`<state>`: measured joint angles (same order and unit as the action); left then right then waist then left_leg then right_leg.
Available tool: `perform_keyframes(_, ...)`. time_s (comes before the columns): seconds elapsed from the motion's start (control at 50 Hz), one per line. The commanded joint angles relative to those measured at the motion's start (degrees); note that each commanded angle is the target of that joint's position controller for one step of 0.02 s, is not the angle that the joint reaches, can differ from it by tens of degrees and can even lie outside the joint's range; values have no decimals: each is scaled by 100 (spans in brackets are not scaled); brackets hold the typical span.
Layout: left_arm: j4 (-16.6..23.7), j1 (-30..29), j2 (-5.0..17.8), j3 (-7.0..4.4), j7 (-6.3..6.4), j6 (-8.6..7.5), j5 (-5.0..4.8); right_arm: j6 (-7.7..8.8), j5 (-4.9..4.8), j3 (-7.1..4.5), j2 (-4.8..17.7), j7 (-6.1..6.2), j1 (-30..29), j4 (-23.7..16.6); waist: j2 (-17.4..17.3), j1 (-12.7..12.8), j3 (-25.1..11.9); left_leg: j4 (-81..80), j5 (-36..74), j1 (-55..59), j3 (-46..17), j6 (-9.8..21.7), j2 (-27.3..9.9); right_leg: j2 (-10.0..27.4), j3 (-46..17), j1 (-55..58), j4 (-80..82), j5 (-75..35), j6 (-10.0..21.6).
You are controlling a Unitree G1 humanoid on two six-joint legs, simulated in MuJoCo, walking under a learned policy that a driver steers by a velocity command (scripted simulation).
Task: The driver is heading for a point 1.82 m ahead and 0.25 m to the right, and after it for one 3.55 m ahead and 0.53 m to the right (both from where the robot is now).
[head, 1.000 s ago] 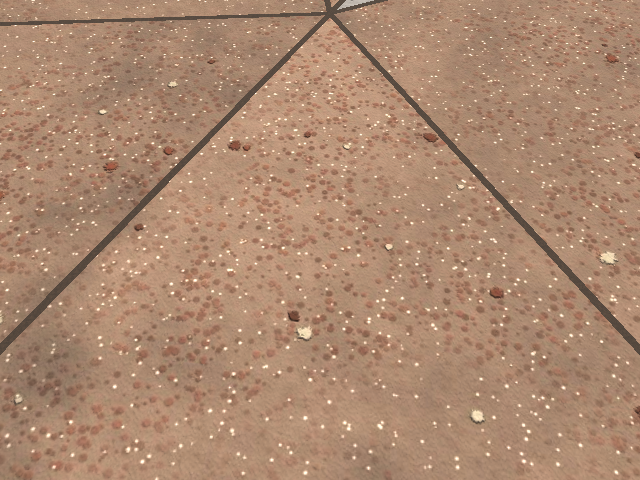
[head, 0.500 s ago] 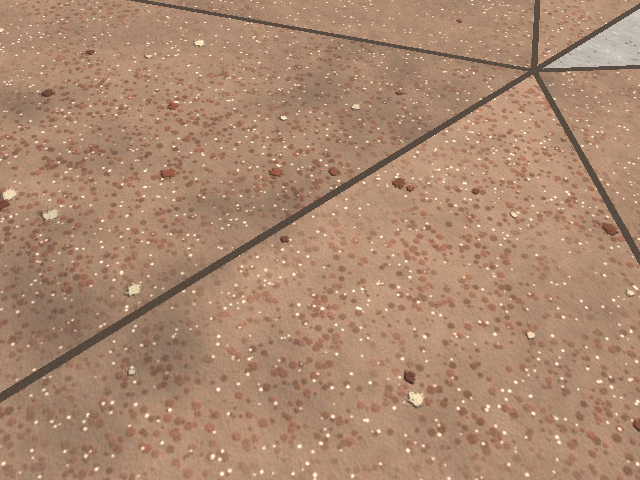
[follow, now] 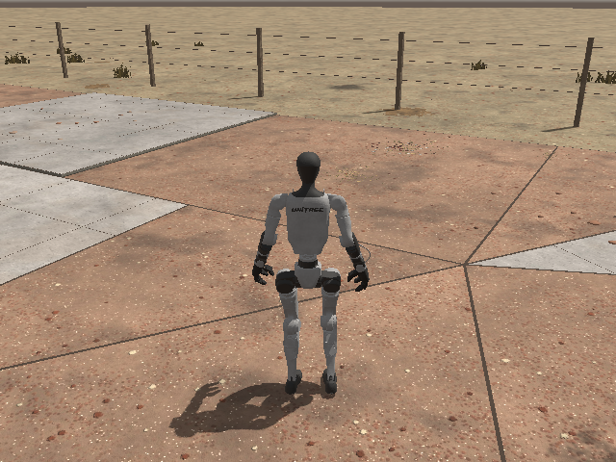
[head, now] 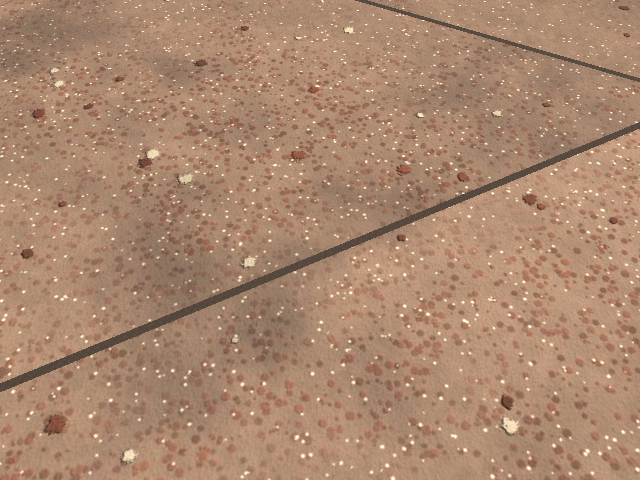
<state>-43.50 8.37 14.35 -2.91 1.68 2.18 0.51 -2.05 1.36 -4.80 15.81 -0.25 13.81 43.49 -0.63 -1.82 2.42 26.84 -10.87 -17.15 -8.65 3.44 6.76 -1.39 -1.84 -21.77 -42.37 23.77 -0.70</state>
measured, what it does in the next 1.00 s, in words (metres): walks ahead: right foot, then left foot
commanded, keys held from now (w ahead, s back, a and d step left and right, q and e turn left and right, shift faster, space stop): w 0.94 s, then no key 0.06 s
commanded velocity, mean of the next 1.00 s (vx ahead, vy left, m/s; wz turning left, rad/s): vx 0.40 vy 0.00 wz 0.10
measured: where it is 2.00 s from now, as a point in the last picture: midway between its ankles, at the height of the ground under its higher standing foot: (295, 433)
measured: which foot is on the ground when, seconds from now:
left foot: down 0.00-0.06, up 0.08-0.50, down 0.52-1.00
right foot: up 0.00-0.04, down 0.06-0.54, up 0.56-1.00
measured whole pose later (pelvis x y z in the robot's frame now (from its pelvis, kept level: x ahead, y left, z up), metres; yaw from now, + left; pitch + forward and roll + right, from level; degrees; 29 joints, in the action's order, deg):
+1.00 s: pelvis +0.39 +0.05 -0.01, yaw +3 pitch +1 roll +2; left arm -44.8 1.4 12.3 -1.4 -2.3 -2.2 1.9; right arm 4.9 1.0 -1.3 12.0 0.2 26.4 56.7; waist 1.5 -3.5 3.2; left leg 9.6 -19.5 8.5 2.8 3.5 4.7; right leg 2.4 4.5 -33.4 -33.8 2.4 3.9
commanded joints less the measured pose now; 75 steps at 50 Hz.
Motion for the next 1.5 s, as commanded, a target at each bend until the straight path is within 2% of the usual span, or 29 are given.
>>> perform_keyframes(0.02,295,526,339,-54,-2,-140,21,-4,-1,-193,779,-8,-145,-345,-568,311,-706,-573,-749,10,-1643,778,-1235,-176,259,1106,1233,-235,189)
perform_keyframes(0.04,233,743,306,-42,13,-185,54,-12,-33,-146,626,14,-223,-369,-355,479,-526,-451,-1904,-709,-1565,545,-941,-81,165,1853,1986,-428,297)
perform_keyframes(0.06,228,1021,654,-89,56,-246,141,23,-55,-25,200,45,-200,-463,689,560,-439,679,-2672,-1583,-935,213,-405,1056,-1196,2422,2812,863,506)
perform_keyframes(0.08,254,1147,1392,-238,39,-284,194,92,-60,9,142,71,-329,-599,1470,647,-183,1956,-2315,-2473,-22,46,511,2260,-3290,2220,3689,2331,968)
perform_keyframes(0.1,155,980,1330,-273,18,-297,260,163,120,-73,534,58,-416,-596,917,438,331,2568,-1713,-2431,-363,52,32,2327,-3458,1481,3747,2439,1262)
perform_keyframes(0.14,168,472,776,-138,-54,-401,98,239,93,-106,620,-73,39,-277,680,12,436,2867,-916,-2168,-251,-88,-153,1664,-2385,1422,3673,1551,1026)
perform_keyframes(0.18,103,572,632,-111,-87,-510,57,269,171,-99,585,-187,148,-104,798,77,224,3139,-509,-2079,85,-212,-238,1279,-1606,1643,3629,576,961)
perform_keyframes(0.4,-576,1885,716,-198,-205,-704,55,367,64,171,121,-320,-1541,-508,784,708,348,1035,-19,-1818,1201,-371,-808,1297,-702,2148,3404,-1822,1208)
perform_keyframes(0.46,-649,1875,827,-218,-199,-688,51,410,51,162,200,-260,-1415,-531,833,542,259,614,-248,-991,1364,-104,-663,1478,-671,1979,3034,-2865,1156)
perform_keyframes(0.5,-675,1686,878,-213,-192,-657,9,472,69,100,275,-167,-562,-258,623,30,-64,-27,-12,360,1430,114,-403,1339,-390,1721,2118,-4150,970)
perform_keyframes(0.52,-674,1678,772,-173,-193,-653,-18,542,138,10,500,-90,286,37,280,-305,-622,-158,10,1635,1216,260,-524,1021,-50,1269,1002,-4255,824)
perform_keyframes(0.54,-398,1575,423,-47,-216,-663,-105,596,271,-106,1003,1,1274,133,-527,-717,-1479,-544,-1420,3183,-620,673,-2044,622,291,-44,-791,-2589,584)
perform_keyframes(0.56,-289,1824,196,-19,-201,-655,-81,573,189,-195,1452,10,1511,253,-1524,-523,-1640,-1350,-1914,3494,-2956,1103,-3166,-180,349,-1393,-2164,637,509)
perform_keyframes(0.58,-363,1492,672,-147,-176,-597,54,539,51,-102,1054,-9,1075,246,-627,-370,-900,-1364,-2061,2807,-2652,1049,-2910,191,-138,-1724,-2655,315,618)
perform_keyframes(0.6,-320,1296,582,-133,-248,-630,52,546,19,-1,714,-37,546,164,-385,-128,-350,-1440,-1600,2116,-1863,944,-2631,429,-159,-1700,-2546,-245,655)
perform_keyframes(0.66,-489,1388,375,-90,-362,-522,149,660,-15,145,272,-42,144,201,-501,249,-47,-1798,6,1227,-477,636,-1871,719,35,-1161,-2040,-855,484)
perform_keyframes(0.82,-53,-90,213,-26,-449,-412,166,781,-97,168,308,-37,950,729,-283,128,282,-2035,1966,1383,439,785,-1600,768,430,-1921,-820,-2015,114)
perform_keyframes(0.94,269,-1047,184,65,-424,-457,118,776,-57,171,454,45,1402,1068,-279,-61,399,-1902,2795,2002,600,714,-1800,461,656,-1433,682,-2355,382)
perform_keyframes(1.02,-240,385,367,-22,-262,-629,173,719,-8,170,558,132,1167,1198,-370,567,-316,37,5518,2326,813,353,-1625,-170,787,342,1309,-2037,760)
perform_keyframes(1.04,-506,1193,516,-74,-202,-716,255,709,-86,177,571,138,1113,1194,-259,919,-762,1151,4755,1785,962,214,-1388,70,629,1556,1699,-2981,882)
perform_keyframes(1.06,-655,2000,1014,-174,-136,-759,377,723,-181,247,334,149,1261,1009,398,1035,-1597,2917,2045,644,1200,88,-950,1481,-627,3095,1231,-5046,1132)
perform_keyframes(1.08,-691,1923,1392,-261,-188,-715,239,655,-441,307,-171,141,2430,1215,1570,492,-2613,4877,-2644,-811,862,-72,41,2976,-2708,4455,1231,-7369,2249)
perform_keyframes(1.1,-591,1623,1088,-245,-210,-641,-63,573,-213,163,388,194,1977,1310,419,533,-2390,5010,-2085,-798,187,-37,-228,2497,-2329,3692,1509,-6931,2081)
perform_keyframes(1.12,-534,928,691,-112,-192,-644,-79,572,-168,185,251,166,1418,1150,454,333,-1410,4780,-1721,-1046,281,-74,-456,2265,-1598,2846,1828,-6410,1905)
perform_keyframes(1.16,-551,497,179,51,-151,-657,-54,483,1,194,142,123,1000,1117,320,140,-511,4096,-1299,-915,438,-158,-775,1758,-823,1674,2384,-5822,1518)
perform_keyframes(1.26,-798,492,309,115,-150,-754,51,171,30,259,-190,76,1205,1323,461,-236,-631,2871,-816,155,725,-332,-754,1354,61,615,2654,-5749,1364)
perform_keyframes(1.4,-1071,829,386,121,-104,-492,87,60,7,323,-88,195,288,1346,630,150,-278,1148,-628,355,919,-318,-854,1310,-378,395,2996,-1621,1249)
perform_keyframes(1.46,-1130,771,285,159,-52,-414,37,165,21,388,-169,248,398,1499,303,19,-31,-315,17,1011,856,-211,-904,1198,-498,145,2732,-990,952)
perform_keyframes(1.5,-1194,1298,23,191,-72,-429,-2,296,25,345,274,291,411,1572,-440,429,-21,-646,908,1171,-62,-10,-1677,626,-170,151,2392,-1032,561)
Keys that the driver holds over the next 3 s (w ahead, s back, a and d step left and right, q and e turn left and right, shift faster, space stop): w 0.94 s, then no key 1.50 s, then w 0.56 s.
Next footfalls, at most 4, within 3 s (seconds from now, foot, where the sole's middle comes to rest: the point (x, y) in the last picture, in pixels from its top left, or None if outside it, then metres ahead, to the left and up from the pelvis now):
0.06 right None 0.04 -0.11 -0.78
0.52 left None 0.26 0.12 -0.78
1.04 right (340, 409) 0.60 -0.03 -0.78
1.48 left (248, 420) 0.58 0.17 -0.78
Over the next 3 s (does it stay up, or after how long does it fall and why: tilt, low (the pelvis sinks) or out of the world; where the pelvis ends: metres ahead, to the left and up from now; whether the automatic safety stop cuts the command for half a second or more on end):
stays up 0.70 0.12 0.01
